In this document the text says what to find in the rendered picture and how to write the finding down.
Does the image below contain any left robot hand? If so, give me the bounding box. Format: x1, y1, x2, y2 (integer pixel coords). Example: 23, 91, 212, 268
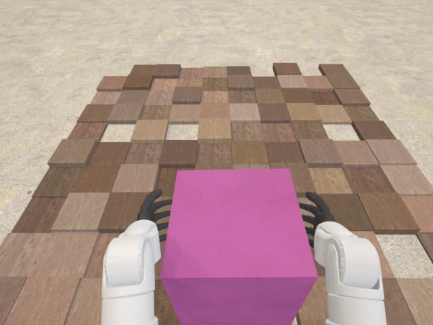
137, 189, 173, 242

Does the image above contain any right robot hand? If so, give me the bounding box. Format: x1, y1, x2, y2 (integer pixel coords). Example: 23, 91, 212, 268
298, 192, 335, 248

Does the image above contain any left robot forearm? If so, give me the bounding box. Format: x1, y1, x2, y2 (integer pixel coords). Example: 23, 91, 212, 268
101, 219, 161, 325

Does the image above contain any right robot forearm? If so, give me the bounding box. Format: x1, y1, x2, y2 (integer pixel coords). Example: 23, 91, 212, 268
314, 221, 387, 325

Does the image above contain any carton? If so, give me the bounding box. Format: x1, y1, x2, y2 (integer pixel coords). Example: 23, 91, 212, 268
160, 169, 318, 325

